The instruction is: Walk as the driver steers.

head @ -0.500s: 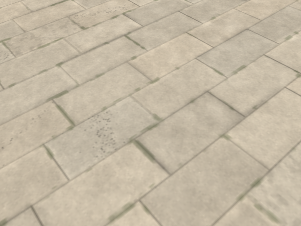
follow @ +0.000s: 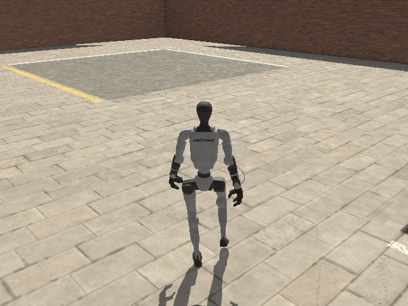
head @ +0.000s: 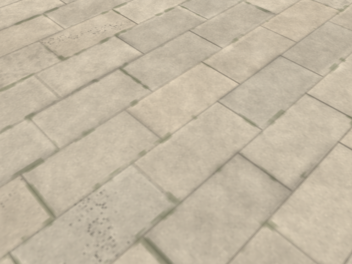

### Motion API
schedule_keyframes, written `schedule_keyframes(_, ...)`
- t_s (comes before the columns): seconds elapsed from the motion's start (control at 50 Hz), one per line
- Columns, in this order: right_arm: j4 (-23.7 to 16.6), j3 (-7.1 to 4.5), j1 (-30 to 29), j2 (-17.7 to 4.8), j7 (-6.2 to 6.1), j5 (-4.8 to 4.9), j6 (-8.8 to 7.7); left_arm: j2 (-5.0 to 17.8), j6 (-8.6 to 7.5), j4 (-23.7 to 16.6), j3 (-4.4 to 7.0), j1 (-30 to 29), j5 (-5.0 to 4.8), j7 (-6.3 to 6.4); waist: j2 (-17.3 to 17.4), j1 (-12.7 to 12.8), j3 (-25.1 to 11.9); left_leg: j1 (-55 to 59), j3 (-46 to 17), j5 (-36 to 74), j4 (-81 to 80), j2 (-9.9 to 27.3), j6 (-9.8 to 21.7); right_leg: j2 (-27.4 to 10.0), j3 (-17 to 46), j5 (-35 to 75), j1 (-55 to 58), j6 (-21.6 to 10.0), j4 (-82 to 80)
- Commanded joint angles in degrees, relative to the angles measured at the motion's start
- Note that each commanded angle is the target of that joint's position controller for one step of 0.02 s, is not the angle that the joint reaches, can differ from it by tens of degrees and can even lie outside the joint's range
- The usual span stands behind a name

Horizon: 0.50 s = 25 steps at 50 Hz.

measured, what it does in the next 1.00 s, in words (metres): walks ahead, turning right: right foot, then left foot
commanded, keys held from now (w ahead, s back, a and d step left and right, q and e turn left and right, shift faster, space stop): w+shift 0.40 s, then w+e+shift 0.10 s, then e+shift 0.50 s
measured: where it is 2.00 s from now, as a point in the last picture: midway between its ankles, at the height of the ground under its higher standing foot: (183, 176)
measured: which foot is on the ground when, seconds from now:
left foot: down 0.00-0.26, up 0.28-0.66, down 0.68-1.00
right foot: up 0.00-0.22, down 0.24-0.68, up 0.70-1.00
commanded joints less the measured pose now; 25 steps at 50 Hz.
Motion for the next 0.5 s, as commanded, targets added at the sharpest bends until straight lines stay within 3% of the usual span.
schedule_keyframes(0.02, -4.2, 0.36, -2.1, -3.1, 0.23, 0.66, -2.17, 1.5, 0.15, -5.5, -0.90, -6.8, 0.09, -0.72, 1.9, 1.5, 10.3, -9.7, -11.0, 6.9, -17.9, 12.3, 4.7, -0.8, -3.7, 8.7, -3.8, 1.4, -11.3)
schedule_keyframes(0.06, -3.8, 0.73, 0.6, -3.2, 0.02, 1.21, -2.64, 0.6, -0.33, -7.4, -1.79, -12.2, -0.64, -1.26, 2.0, 0.0, 10.8, -10.3, -7.8, 19.5, -19.7, 11.3, 3.3, 1.6, -7.5, 14.9, 3.2, 1.2, -23.6)
schedule_keyframes(0.1, -2.8, 0.73, 3.9, -5.2, -0.54, 1.58, -2.96, 0.5, -0.45, -8.3, -2.27, -15.3, -1.37, -1.29, 2.7, -1.0, 10.3, -3.7, -6.5, 33.8, -21.4, 12.9, 2.2, 3.9, -9.4, 18.9, 6.7, -0.1, -30.8)
schedule_keyframes(0.12, -2.4, 0.72, 4.6, -6.0, -0.78, 1.42, -2.91, 1.0, -0.52, -8.8, -2.33, -16.0, -1.54, -1.02, 3.4, -0.9, 9.9, 1.4, -5.4, 41.1, -20.4, 13.7, 1.9, 4.9, -9.7, 19.1, 7.1, -0.9, -33.8)
schedule_keyframes(0.16, -2.4, 0.49, 4.2, -8.5, -1.33, 0.83, -2.45, 3.4, -0.62, -8.8, -1.68, -14.4, -1.26, -0.24, 5.5, 0.7, 5.4, 11.4, -4.0, 62.1, -14.1, 15.0, 0.8, 9.1, -10.9, 14.8, 10.5, -2.3, -36.6)
schedule_keyframes(0.18, -2.3, 0.19, 4.0, -9.9, -1.85, 0.15, -1.85, 4.9, -0.55, -8.2, -1.13, -11.2, -1.25, 0.29, 7.8, 2.7, 2.2, 14.7, -3.9, 71.6, -8.1, 16.1, 0.4, 11.3, -10.8, 10.2, 14.1, -2.9, -36.5)
schedule_keyframes(0.2, -2.1, -0.17, 3.2, -11.2, -2.42, -0.74, -1.03, 7.1, -0.51, -6.4, -0.21, -3.5, -1.34, 0.98, 9.2, 6.9, -2.2, 15.7, -4.0, 76.5, 1.9, 17.2, 0.3, 12.6, -9.4, 6.2, 21.5, -4.0, -36.3)
schedule_keyframes(0.22, -2.3, -0.55, 1.4, -12.1, -2.84, -1.42, -0.10, 9.2, -0.34, -3.0, 0.96, 7.7, -1.42, 1.91, 9.9, 12.0, -7.6, 14.1, -3.6, 75.3, 15.6, 17.6, 0.7, 12.9, -8.4, 2.0, 31.6, -5.0, -37.0)
schedule_keyframes(0.24, -3.0, -0.62, -1.1, -11.3, -2.86, -1.65, 0.32, 11.7, -0.07, 0.0, 2.28, 18.6, -0.64, 2.92, 8.8, 17.0, -11.8, 5.1, -2.9, 63.7, 32.5, 15.8, 1.1, 8.7, -4.9, -3.3, 44.6, -6.6, -37.1)
schedule_keyframes(0.26, -5.3, 0.92, 0.8, -3.1, -1.70, -0.74, -0.10, 16.2, 0.05, 0.9, 3.64, 23.2, 0.96, 3.65, -3.9, 13.6, -16.6, -14.4, -3.3, 18.9, 56.0, 8.2, 1.0, -6.3, 14.6, -17.8, 59.1, -9.7, -35.8)
schedule_keyframes(0.28, -6.7, 1.26, 6.2, -1.5, -0.68, 2.67, -1.33, 15.6, 0.11, 0.9, 4.00, 20.2, 0.86, 2.40, -14.2, 8.0, -22.6, -31.9, -11.4, -10.7, 69.8, 0.6, 0.5, -15.0, 46.7, -26.8, 67.4, -16.1, -48.8)
schedule_keyframes(0.3, -8.3, 0.71, -1.8, -5.5, -1.39, 2.04, -1.49, 11.1, -0.22, 0.7, 3.59, 13.6, -0.05, 1.68, -4.4, 7.2, -12.2, -37.5, -12.7, -3.5, 67.9, 6.3, 2.1, -11.2, 39.6, -27.5, 59.7, -13.5, -52.6)
schedule_keyframes(0.32, -9.5, 0.69, -6.9, -5.7, -1.25, 1.64, -1.63, 7.1, -0.86, 1.2, 2.74, 10.9, -0.45, 1.38, 1.4, 6.3, -5.3, -37.1, -11.8, 0.7, 64.3, 8.2, 2.1, -9.5, 30.6, -20.6, 49.9, -12.2, -53.9)
schedule_keyframes(0.34, -9.8, 0.98, -8.5, -4.3, -0.95, 0.98, -1.32, 4.6, -1.34, 1.9, 2.15, 9.3, 0.03, 1.33, 5.2, 3.9, -1.3, -34.6, -12.0, 1.6, 60.7, 10.1, 1.9, -7.2, 24.6, -15.5, 41.9, -10.5, -55.4)
schedule_keyframes(0.36, -10.4, 1.27, -8.5, -3.0, -0.34, -0.26, -0.45, 3.0, -1.75, 2.8, 1.44, 9.4, -0.10, 1.67, 5.0, 1.5, 0.6, -31.9, -12.4, 1.8, 58.5, 11.3, 1.3, -4.5, 19.7, -13.0, 35.6, -8.7, -56.6)
schedule_keyframes(0.4, -11.4, 2.01, -8.8, -0.7, 1.02, -1.41, 1.18, 2.4, -2.75, 4.8, 0.90, 11.0, -1.17, 2.06, 1.3, -0.9, 3.3, -31.1, -11.5, 1.4, 54.2, 13.4, -0.6, -2.4, 14.7, -12.3, 29.1, -7.8, -59.9)
schedule_keyframes(0.42, -13.1, 2.22, -12.3, -0.7, 1.38, -2.04, 1.48, 3.1, -3.18, 5.5, 0.88, 12.2, -2.00, 1.99, 0.5, -0.9, 5.4, -33.4, -9.9, 2.2, 51.4, 14.9, -1.7, -1.3, 13.5, -11.0, 27.1, -8.1, -61.5)
schedule_keyframes(0.46, -17.3, 2.63, -21.3, -2.0, 1.80, -2.51, 1.38, 4.7, -3.62, 5.5, 1.03, 14.4, -2.35, 1.80, 1.2, 0.5, 8.7, -36.2, -6.2, 8.1, 41.9, 15.3, -3.7, 1.1, 10.5, -4.1, 24.3, -9.2, -64.8)
schedule_keyframes(0.5, -20.1, 3.36, -27.8, -2.1, 2.33, -2.05, 0.74, 5.4, -3.81, 5.0, 1.22, 15.2, -2.50, 1.76, 1.9, 1.6, 10.2, -31.0, -4.3, 16.7, 27.8, 14.0, -5.1, 3.6, 7.2, 6.1, 21.3, -8.7, -65.5)
Velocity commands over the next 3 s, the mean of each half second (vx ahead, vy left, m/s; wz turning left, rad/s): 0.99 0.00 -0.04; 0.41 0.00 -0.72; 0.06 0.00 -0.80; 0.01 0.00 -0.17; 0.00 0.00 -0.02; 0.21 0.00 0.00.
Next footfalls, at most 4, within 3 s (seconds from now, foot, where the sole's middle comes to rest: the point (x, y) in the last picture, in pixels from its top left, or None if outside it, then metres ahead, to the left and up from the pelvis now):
0.24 right None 0.45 -0.08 -0.78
0.68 left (156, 180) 0.89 0.09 -0.78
1.10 right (215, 174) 0.91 -0.17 -0.78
1.54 left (173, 152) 1.05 0.01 -0.78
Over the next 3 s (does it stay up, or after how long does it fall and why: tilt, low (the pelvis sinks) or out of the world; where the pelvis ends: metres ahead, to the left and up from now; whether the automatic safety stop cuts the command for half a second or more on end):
stays up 0.97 -0.05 -0.01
